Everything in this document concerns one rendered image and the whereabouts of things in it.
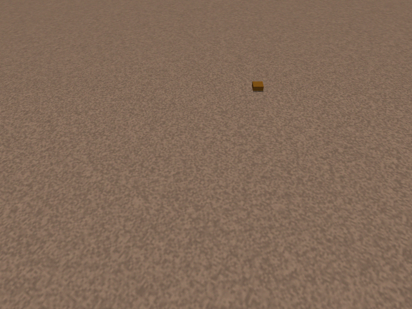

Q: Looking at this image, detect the small box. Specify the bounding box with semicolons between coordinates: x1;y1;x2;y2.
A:
252;81;264;91

